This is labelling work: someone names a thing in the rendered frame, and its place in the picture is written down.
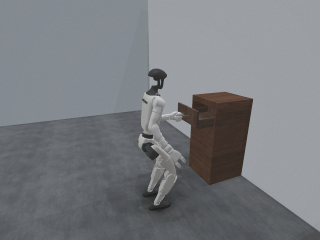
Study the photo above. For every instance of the handle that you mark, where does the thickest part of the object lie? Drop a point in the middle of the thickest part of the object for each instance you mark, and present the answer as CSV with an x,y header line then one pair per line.
x,y
183,116

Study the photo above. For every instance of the right robot hand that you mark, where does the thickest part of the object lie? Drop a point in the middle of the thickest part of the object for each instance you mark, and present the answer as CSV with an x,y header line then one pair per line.
x,y
175,156

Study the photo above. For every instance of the left robot hand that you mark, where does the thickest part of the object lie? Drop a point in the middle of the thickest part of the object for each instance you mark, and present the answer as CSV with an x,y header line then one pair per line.
x,y
176,116

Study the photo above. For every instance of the drawer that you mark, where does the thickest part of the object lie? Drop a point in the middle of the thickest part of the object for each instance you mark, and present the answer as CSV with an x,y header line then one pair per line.
x,y
201,117

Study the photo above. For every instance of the cabinet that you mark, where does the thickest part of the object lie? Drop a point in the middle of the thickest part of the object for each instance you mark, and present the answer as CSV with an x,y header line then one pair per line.
x,y
217,153

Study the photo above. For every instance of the robot left forearm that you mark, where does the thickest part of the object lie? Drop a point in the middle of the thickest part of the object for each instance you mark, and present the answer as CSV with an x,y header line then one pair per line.
x,y
166,117

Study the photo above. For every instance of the robot right upper arm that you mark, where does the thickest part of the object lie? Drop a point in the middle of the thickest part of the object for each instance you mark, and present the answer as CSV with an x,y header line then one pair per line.
x,y
158,105

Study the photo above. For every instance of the humanoid robot head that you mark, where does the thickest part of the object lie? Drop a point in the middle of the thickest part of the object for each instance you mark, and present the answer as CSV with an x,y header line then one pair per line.
x,y
157,75

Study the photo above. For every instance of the right robot shin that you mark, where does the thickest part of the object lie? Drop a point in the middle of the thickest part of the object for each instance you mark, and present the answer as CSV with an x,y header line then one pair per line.
x,y
165,187

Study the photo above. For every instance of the robot right forearm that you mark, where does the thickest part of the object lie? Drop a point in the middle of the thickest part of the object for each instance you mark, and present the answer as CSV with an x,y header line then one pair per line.
x,y
157,135

